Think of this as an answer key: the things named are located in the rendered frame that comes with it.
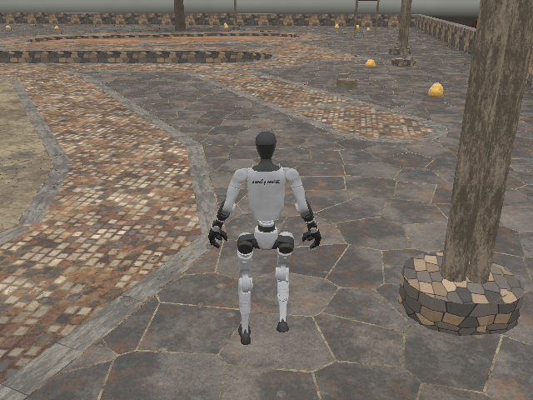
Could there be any right robot thigh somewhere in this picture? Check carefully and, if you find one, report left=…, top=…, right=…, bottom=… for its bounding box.
left=275, top=232, right=294, bottom=281

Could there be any robot right forearm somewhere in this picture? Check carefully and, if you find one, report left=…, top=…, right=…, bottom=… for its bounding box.
left=301, top=200, right=318, bottom=233

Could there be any left robot foot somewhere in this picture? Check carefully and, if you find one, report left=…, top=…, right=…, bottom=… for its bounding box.
left=238, top=324, right=251, bottom=345

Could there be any robot left hand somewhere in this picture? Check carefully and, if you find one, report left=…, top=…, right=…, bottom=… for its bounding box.
left=208, top=229, right=227, bottom=248

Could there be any robot right hand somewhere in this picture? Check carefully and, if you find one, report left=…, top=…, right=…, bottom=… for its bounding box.
left=302, top=229, right=321, bottom=249

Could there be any robot right upper arm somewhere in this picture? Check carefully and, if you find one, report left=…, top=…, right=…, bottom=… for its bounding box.
left=283, top=167, right=309, bottom=213

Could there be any robot left upper arm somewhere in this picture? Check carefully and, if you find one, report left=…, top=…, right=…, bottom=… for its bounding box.
left=222, top=168, right=249, bottom=213

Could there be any robot left forearm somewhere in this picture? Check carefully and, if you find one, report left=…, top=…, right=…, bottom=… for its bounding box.
left=212, top=199, right=230, bottom=232

